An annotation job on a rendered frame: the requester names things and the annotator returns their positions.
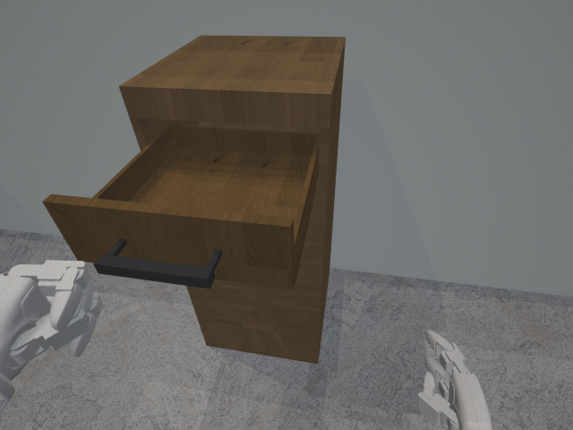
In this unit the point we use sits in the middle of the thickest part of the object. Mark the robot right hand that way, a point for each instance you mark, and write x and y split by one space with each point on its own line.
460 390

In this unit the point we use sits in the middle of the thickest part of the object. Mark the cabinet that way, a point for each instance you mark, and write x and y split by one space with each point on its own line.
270 83

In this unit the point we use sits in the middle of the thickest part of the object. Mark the drawer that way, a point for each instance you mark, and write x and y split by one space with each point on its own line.
191 190

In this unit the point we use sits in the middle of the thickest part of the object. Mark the robot left hand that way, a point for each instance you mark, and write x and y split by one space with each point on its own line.
55 296

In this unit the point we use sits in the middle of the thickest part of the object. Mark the handle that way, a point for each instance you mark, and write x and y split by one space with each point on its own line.
168 272

